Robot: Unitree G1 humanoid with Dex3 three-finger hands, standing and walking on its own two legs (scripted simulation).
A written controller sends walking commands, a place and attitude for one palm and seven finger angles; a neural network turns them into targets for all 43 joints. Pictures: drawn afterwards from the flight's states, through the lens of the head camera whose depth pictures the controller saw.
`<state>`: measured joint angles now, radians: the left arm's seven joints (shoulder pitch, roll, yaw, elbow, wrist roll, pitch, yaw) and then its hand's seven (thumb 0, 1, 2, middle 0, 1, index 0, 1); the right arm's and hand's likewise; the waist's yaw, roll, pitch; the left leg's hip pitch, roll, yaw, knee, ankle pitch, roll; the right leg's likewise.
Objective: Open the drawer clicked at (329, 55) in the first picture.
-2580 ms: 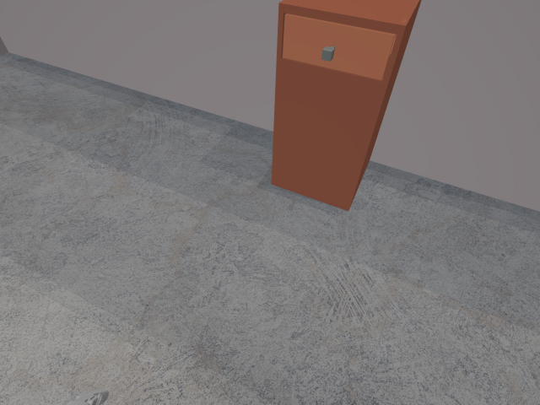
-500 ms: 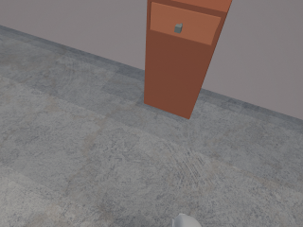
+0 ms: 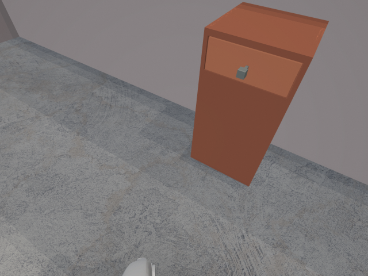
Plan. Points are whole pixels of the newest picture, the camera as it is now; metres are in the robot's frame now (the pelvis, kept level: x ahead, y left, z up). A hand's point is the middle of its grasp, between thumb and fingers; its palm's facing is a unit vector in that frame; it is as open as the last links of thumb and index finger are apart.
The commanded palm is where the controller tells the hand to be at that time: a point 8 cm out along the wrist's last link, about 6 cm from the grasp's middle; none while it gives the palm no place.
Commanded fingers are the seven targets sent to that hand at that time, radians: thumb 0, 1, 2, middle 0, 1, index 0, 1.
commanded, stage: turn to face it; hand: left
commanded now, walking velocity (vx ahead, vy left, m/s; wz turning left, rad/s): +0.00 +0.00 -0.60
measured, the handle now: (243, 71) +0.88 -0.21 +0.01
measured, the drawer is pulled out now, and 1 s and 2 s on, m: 0.00 0.00 0.00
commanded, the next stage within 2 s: take the last steps up to it in 0.92 s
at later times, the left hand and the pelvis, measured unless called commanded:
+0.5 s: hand out of the picture +0.14 +0.22 -0.17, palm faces -0.12 -0.97 -0.22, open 7.3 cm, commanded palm none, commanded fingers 0.00 0.90 0.90 -0.20 -0.30 -0.20 -0.30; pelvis +0.06 +0.03 +0.00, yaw -14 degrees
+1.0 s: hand (132, 260) +0.20 +0.14 -0.17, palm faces -0.36 -0.91 -0.19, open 7.3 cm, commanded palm none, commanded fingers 0.00 0.90 0.90 -0.20 -0.30 -0.20 -0.30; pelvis +0.06 +0.00 +0.00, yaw -25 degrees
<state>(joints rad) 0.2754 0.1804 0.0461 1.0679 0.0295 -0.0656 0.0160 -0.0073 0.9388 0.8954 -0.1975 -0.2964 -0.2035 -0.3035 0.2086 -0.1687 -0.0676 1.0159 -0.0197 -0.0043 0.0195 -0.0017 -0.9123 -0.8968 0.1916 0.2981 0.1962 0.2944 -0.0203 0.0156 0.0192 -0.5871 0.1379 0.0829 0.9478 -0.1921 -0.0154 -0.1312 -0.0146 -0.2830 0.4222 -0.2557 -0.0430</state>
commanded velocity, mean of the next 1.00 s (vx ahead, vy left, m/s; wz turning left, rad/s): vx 0.00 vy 0.00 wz -0.43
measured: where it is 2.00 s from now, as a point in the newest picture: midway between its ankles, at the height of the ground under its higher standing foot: outside the picture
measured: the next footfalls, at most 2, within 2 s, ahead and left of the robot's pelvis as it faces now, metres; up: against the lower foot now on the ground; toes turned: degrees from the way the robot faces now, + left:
left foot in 0.12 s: +0.18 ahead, +0.13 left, +0.00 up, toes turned +8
right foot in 0.60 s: +0.08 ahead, -0.11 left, +0.00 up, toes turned -24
